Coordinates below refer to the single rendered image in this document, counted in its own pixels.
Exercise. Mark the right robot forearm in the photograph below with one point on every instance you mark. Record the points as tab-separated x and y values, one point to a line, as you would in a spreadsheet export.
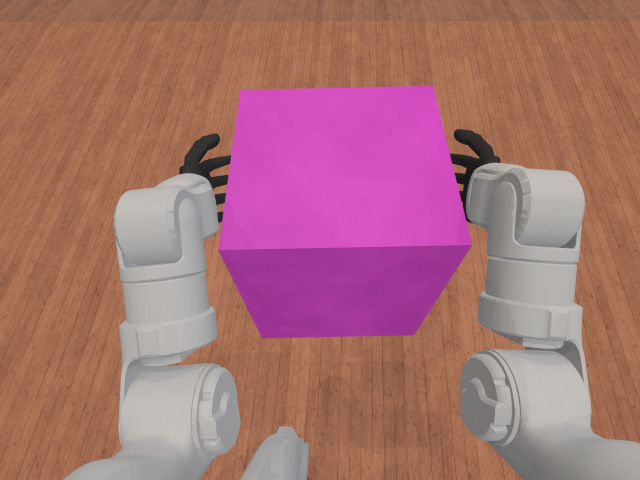
534	220

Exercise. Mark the left robot thigh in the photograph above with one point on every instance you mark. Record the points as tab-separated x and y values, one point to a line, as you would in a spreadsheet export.
280	457

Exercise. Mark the left robot hand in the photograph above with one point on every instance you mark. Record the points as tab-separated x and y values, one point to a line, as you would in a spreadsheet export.
192	165

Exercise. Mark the left robot forearm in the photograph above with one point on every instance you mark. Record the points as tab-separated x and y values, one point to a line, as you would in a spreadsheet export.
160	235

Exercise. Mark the right robot upper arm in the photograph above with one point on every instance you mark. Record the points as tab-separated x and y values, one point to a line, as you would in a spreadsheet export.
533	408

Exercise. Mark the right robot hand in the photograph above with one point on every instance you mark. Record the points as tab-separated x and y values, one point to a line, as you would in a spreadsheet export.
481	148

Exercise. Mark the robot left shin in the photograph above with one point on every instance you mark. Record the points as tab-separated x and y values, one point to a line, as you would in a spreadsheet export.
286	430

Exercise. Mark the left robot upper arm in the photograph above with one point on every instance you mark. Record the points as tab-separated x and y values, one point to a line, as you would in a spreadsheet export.
175	420

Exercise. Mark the carton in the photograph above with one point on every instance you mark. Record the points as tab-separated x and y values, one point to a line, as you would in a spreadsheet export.
342	214

